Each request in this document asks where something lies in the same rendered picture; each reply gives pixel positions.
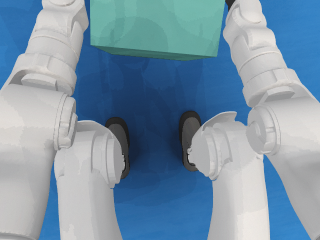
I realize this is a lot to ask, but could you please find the robot right hand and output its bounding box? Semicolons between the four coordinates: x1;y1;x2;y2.
225;0;235;12

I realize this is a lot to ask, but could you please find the right robot forearm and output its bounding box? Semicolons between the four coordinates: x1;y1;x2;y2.
222;0;320;108

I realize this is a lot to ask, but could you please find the left robot shin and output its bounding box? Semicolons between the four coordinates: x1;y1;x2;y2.
54;120;125;181

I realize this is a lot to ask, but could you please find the carton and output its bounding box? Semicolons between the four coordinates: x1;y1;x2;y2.
90;0;225;61

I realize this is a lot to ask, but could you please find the right robot shin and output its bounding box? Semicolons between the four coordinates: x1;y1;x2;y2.
187;111;264;173

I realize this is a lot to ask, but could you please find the left robot forearm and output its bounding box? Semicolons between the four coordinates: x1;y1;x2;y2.
0;0;89;97

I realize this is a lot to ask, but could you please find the right robot upper arm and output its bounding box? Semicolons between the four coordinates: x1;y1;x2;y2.
246;96;320;240

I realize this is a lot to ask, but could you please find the robot shin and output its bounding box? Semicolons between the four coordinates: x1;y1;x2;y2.
54;120;125;181
187;111;264;173

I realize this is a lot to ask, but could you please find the left robot upper arm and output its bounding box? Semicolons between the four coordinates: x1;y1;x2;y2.
0;83;78;240

